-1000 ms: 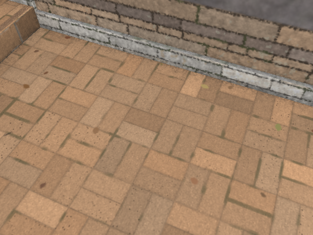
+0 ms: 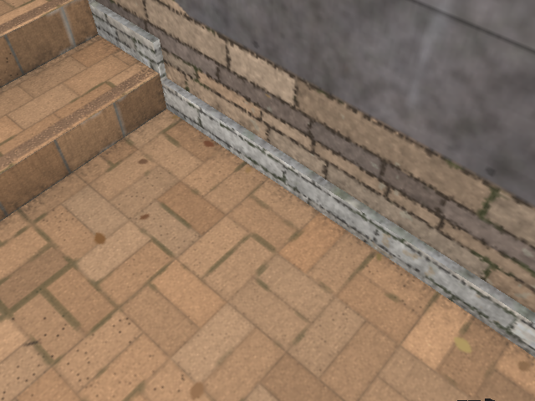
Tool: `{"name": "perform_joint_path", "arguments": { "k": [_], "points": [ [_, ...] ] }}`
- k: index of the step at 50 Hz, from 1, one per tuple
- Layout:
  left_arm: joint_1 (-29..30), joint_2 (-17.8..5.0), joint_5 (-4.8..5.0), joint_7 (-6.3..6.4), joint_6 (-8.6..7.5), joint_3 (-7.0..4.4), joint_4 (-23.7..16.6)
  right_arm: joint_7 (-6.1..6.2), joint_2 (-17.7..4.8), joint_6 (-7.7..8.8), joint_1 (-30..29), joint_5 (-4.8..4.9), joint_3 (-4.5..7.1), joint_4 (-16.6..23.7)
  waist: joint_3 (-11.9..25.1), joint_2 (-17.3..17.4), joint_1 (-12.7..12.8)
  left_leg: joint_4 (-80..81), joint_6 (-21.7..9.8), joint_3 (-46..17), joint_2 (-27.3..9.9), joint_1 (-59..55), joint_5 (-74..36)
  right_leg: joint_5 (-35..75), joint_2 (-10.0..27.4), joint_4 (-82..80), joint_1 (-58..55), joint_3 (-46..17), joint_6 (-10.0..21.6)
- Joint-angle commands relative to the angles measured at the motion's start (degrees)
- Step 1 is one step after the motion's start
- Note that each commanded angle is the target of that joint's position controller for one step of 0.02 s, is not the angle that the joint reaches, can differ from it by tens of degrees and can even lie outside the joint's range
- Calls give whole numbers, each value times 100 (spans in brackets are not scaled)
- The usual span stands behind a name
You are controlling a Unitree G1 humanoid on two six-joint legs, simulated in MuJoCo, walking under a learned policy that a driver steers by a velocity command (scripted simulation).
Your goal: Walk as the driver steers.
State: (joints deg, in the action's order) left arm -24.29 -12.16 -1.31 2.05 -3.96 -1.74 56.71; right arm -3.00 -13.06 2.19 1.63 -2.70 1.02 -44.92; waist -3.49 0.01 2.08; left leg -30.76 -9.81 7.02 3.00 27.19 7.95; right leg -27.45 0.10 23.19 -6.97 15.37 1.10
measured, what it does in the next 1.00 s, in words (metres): walks ahead, turning left: right foot, then left foot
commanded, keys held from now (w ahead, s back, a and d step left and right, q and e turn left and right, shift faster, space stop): w+q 1.00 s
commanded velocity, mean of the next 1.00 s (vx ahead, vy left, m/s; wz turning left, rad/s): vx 0.47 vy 0.05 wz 0.58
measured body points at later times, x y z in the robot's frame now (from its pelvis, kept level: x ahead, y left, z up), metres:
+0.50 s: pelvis +0.29 +0.00 +0.01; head +0.32 +0.02 +0.46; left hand +0.43 +0.29 -0.08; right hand +0.37 -0.29 -0.12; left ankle +0.13 +0.05 -0.71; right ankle +0.44 -0.08 -0.72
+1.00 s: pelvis +0.47 +0.15 +0.00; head +0.49 +0.18 +0.45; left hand +0.30 +0.37 -0.14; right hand +0.80 +0.07 -0.07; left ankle +0.49 +0.27 -0.72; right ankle +0.45 -0.08 -0.71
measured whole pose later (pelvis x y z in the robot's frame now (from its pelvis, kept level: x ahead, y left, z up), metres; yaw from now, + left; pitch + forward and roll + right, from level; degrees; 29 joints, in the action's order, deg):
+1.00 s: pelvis +0.47 +0.15 +0.00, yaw +36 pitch +1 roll -1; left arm -23.1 -15.6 -1.6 0.8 -2.7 -3.5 50.7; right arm -4.3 -17.2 1.1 1.1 -3.6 2.2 -41.6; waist -2.8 -0.5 2.8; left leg -34.6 -6.5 4.0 -0.6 25.9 11.6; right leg -25.1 11.5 30.6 0.3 15.0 -5.5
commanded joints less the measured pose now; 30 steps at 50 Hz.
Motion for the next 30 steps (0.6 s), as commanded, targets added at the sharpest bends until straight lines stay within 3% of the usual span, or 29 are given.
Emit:
{"name": "perform_joint_path", "arguments": {
  "k": [1,2,3,4,5,6,7,9,11,13,17,19,20,21,22,23,24,25,26,27,28,29,30],
  "points": [
    [157,-895,149,-101,-72,-160,-709,177,-1499,20,2380,-170,539,-333,1756,601,-1147,430,-1137,-2403,-1230,-3986,1474,3898,845,4808,2886,-64,101],
    [384,-875,138,-185,-128,-183,-1023,211,-1745,-43,2107,8,605,-221,2078,1072,-855,1192,-1799,-5085,-2335,-4714,620,-320,-369,6447,4577,-942,-66],
    [1004,-1007,73,-201,-186,-181,-1156,272,-1686,-69,1979,164,611,-239,1579,221,-925,1294,-1541,-4221,-2086,-4369,-226,406,103,6353,5053,-1808,-5],
    [943,-889,123,-205,-244,-119,-1197,313,-1431,-49,1654,235,558,-255,1021,-7,-641,1381,-1310,-3499,-1969,-3522,-1024,884,377,5734,4834,-1791,-11],
    [819,-836,107,-186,-211,-107,-1119,318,-1130,-18,1387,185,478,-212,580,-292,-349,1508,-1052,-3039,-1693,-2744,-1593,910,535,5188,4467,-1726,-51],
    [772,-898,-39,-181,-98,-120,-1110,350,-979,36,1202,233,418,-209,358,-300,-134,1623,-936,-2689,-1436,-2192,-2000,890,577,4913,4180,-1700,-157],
    [637,-854,-137,-198,34,-106,-1097,347,-903,89,1119,239,369,-183,398,-194,-13,1684,-876,-2456,-1262,-1925,-2101,901,605,4626,3890,-1697,-240],
    [651,-779,-188,-244,214,-93,-1174,315,-1037,193,1247,248,384,-256,420,-11,82,1735,-811,-2249,-1023,-1711,-2322,1025,599,4099,3819,-1601,-366],
    [989,-675,-124,-289,252,-76,-1330,260,-1180,198,1463,194,426,-325,418,68,-35,1768,-675,-2198,-861,-1687,-2089,1408,561,3560,3891,-1446,-456],
    [1603,-684,-74,-262,284,-76,-1562,220,-1205,204,1718,230,426,-395,226,257,-232,1793,-493,-2247,-744,-1725,-1665,1801,523,2813,4073,-1423,-512],
    [2452,-705,-46,-217,215,-70,-1822,261,-1314,179,2076,193,474,-471,64,451,-588,1770,-313,-2459,-711,-2007,-1069,2561,308,1406,4042,-1464,-396],
    [2669,-733,-61,-282,101,-87,-1902,299,-1330,126,2150,154,493,-500,85,448,-704,1604,-323,-2586,-780,-2228,-1123,2609,205,928,3931,-1500,-293],
    [2673,-731,-11,-266,60,-79,-1888,305,-1351,144,2149,139,492,-475,121,560,-721,1521,-310,-2734,-912,-2284,-1321,2654,216,756,3731,-1553,-238],
    [2535,-823,3,-249,20,-109,-1876,324,-1362,155,2063,133,499,-456,136,541,-611,1381,-250,-2838,-970,-2258,-1473,2580,198,600,3423,-1626,-177],
    [2194,-910,-67,-205,-19,-124,-1821,340,-1442,120,1783,170,527,-348,224,493,-360,1085,-131,-2875,-955,-2116,-1843,2281,148,461,2915,-1625,-84],
    [1664,-1032,-76,-170,-67,-170,-1679,312,-1513,150,1735,166,553,-304,480,413,-151,551,-49,-2889,-881,-1999,-2480,1930,22,431,2171,-1535,-18],
    [871,-1205,-119,-103,-130,-241,-1483,286,-1449,197,1632,169,528,-301,828,146,292,-397,106,-2686,-543,-1589,-2501,1600,112,162,1112,-1653,128],
    [-76,-1632,-211,21,-162,-348,-1372,231,-1015,294,1624,234,397,-135,1554,-449,645,-1942,295,-2157,-64,-1062,-1581,372,1233,-116,-28,-2821,362],
    [-581,-2657,-190,363,-8,-618,-1200,133,-636,141,2203,306,362,25,1856,-1244,209,-3342,686,-1602,1148,560,2845,2237,3364,-1027,-1157,-6209,786],
    [-143,-2364,2,385,37,-618,-1175,215,-1152,-68,2594,185,436,-394,1563,-404,-128,-4088,696,-1893,397,937,2405,3024,3274,-763,-813,-6369,944],
    [179,-1801,78,357,66,-493,-1209,177,-1241,-146,2365,84,461,-413,1193,-66,-230,-4187,740,-1825,117,828,1833,3391,2892,-539,-305,-4993,808],
    [360,-1360,92,303,81,-396,-1156,105,-1226,-189,1968,-41,450,-381,830,30,-221,-4079,779,-1705,-110,811,1433,3622,2397,-398,218,-3804,586],
    [477,-1163,95,263,83,-353,-1089,5,-1168,-215,1731,-95,450,-345,723,-286,-238,-3966,800,-1616,-288,712,1164,3232,1972,-425,588,-3056,405]
  ]
}}
Velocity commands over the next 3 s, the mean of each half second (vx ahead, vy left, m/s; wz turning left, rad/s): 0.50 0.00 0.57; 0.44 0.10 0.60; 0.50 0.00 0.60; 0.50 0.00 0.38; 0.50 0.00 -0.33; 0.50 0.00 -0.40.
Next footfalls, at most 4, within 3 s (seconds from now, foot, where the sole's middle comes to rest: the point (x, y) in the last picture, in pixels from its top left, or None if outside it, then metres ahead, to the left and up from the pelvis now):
0.48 right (317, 384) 0.48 -0.07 -0.76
0.98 left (166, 361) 0.52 0.30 -0.76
1.52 right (135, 238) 0.88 0.44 -0.76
1.98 left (25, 266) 0.77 0.73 -0.76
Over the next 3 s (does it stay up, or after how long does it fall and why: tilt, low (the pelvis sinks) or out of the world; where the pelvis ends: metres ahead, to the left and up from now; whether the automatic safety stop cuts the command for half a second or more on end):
stays up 1.15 1.05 0.20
